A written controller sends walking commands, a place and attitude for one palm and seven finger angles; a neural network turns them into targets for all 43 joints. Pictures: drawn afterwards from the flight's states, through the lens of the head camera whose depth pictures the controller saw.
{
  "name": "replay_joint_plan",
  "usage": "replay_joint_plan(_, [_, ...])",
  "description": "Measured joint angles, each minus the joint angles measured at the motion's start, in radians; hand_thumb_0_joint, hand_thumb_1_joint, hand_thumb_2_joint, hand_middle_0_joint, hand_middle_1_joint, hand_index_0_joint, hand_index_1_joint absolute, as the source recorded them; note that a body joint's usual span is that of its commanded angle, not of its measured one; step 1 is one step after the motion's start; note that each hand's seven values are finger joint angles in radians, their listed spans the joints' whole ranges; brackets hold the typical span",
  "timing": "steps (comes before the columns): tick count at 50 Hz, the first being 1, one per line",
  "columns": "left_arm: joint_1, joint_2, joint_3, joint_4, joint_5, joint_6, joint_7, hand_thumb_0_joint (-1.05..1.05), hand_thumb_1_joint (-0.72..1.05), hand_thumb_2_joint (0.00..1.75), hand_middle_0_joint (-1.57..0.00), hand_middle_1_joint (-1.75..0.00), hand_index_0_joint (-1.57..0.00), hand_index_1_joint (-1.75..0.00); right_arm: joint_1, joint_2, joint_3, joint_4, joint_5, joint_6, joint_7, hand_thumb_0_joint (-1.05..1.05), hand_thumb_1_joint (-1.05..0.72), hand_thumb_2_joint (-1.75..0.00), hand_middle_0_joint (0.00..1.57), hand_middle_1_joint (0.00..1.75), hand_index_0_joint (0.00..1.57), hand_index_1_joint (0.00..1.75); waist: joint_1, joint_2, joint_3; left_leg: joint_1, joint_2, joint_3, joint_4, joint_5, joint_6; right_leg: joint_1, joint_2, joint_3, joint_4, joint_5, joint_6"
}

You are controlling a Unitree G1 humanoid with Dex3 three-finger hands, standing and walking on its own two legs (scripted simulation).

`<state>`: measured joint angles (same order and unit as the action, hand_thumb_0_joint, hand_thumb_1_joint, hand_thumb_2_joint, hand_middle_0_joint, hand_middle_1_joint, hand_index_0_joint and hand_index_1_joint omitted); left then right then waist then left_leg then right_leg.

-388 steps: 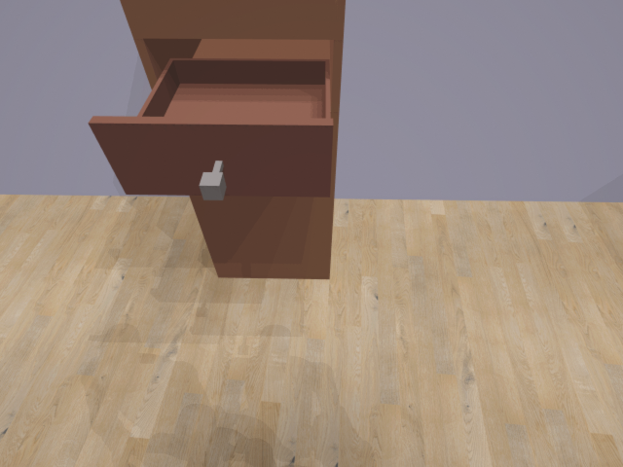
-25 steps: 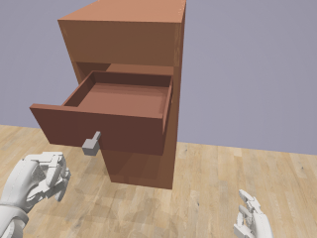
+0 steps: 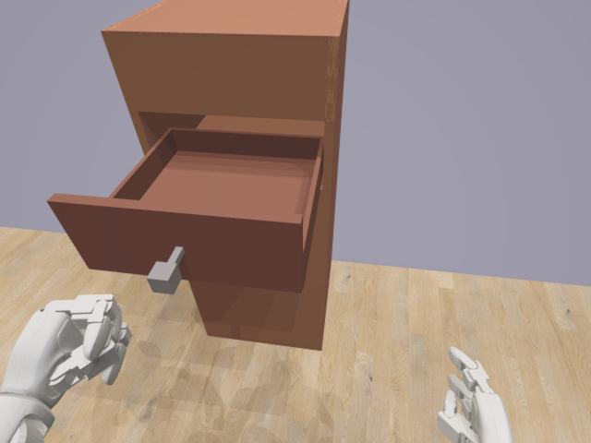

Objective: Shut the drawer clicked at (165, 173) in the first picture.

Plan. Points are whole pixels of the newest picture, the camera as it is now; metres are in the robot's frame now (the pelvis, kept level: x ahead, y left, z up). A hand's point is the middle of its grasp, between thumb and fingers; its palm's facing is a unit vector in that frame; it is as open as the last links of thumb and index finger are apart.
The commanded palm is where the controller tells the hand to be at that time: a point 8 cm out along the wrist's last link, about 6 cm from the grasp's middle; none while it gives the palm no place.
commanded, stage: bring the fist close to the handle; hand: left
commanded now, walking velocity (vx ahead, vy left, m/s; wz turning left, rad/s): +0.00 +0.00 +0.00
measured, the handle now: (170, 268) +0.34 +0.24 +0.07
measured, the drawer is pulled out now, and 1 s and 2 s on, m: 0.30 0.30 0.26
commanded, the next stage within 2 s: push the drawer shut in 1.18 s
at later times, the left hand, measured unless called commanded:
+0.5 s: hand (153, 340) +0.21 +0.20 +0.09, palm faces -0.01 -1.00 -0.07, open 3.3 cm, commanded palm +0.19 +0.26 +0.09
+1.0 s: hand (176, 325) +0.24 +0.19 +0.07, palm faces -0.02 -1.00 -0.07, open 3.3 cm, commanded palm +0.22 +0.25 +0.07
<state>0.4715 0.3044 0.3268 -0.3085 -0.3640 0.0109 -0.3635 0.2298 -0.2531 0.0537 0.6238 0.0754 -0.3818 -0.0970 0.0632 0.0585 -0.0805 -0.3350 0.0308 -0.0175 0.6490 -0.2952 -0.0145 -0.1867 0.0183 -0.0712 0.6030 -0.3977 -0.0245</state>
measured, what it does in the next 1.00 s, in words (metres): stands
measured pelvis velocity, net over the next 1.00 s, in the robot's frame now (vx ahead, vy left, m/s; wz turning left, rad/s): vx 0.00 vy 0.01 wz -0.02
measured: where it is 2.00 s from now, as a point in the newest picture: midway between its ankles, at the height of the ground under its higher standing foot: outside the picture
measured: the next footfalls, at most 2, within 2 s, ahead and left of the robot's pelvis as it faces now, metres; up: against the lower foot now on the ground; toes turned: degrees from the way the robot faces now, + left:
none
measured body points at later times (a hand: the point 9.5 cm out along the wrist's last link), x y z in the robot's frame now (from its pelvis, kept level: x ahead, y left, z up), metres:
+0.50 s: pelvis -0.01 +0.02 -0.01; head -0.01 +0.01 +0.44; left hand +0.20 +0.26 +0.10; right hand +0.16 -0.22 -0.08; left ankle +0.03 +0.13 -0.72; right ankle -0.04 -0.10 -0.72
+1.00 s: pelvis +0.00 +0.01 -0.02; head +0.01 +0.00 +0.43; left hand +0.24 +0.25 +0.07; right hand +0.15 -0.23 -0.10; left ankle +0.03 +0.13 -0.72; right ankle -0.04 -0.10 -0.72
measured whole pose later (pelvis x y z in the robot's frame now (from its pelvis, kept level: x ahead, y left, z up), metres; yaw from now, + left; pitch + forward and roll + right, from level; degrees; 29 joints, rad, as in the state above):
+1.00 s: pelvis +0.00 +0.01 -0.02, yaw -1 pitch +6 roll -1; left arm 0.27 0.25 0.19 -0.01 -0.27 -0.24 -0.24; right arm 0.26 -0.25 0.02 0.59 0.04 -0.20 -0.05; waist -0.02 0.04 -0.08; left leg -0.55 0.02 0.01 0.80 -0.35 0.00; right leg -0.42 0.00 -0.04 0.78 -0.46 -0.01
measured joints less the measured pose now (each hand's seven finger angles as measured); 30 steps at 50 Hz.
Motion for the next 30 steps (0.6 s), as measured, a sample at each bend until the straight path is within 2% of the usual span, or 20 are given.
replay_joint_plan(21, [-0.053, -0.056, -0.127, 0.074, 0.085, -0.110, 0.102, 0.02, 0.90, 0.90, -1.40, -1.60, -1.40, -1.60, 0.017, 0.017, -0.017, -0.006, -0.029, 0.090, 0.030, 0.01, -0.91, -0.90, 0.20, 0.30, 0.20, 0.30, -0.046, -0.020, 0.019, -0.087, -0.021, 0.016, 0.059, -0.016, 0.023, -0.095, -0.025, 0.013, 0.075, -0.022, 0.021])
replay_joint_plan(30, [-0.131, -0.053, -0.140, 0.183, 0.096, -0.166, 0.120, 0.02, 0.90, 0.90, -1.40, -1.60, -1.40, -1.60, 0.024, 0.013, -0.017, -0.007, -0.035, 0.124, 0.032, 0.01, -0.91, -0.90, 0.20, 0.30, 0.20, 0.30, -0.063, -0.022, 0.021, -0.142, -0.020, 0.019, 0.096, -0.024, 0.024, -0.154, -0.025, 0.017, 0.120, -0.034, 0.022])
